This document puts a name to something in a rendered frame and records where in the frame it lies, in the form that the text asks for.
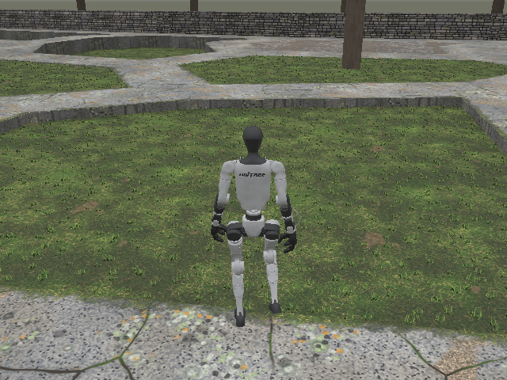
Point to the humanoid robot torso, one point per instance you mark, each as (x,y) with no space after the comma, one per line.
(253,192)

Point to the robot right forearm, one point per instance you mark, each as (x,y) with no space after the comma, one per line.
(286,211)

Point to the robot right hand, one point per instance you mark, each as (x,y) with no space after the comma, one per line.
(291,241)

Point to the robot right upper arm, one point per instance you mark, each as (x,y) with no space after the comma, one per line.
(280,181)

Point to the robot left upper arm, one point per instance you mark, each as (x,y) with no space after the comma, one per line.
(225,180)

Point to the robot left hand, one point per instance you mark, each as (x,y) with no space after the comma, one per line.
(218,229)

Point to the robot right foot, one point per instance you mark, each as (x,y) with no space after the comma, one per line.
(275,307)

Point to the robot left forearm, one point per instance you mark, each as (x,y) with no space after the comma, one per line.
(218,212)

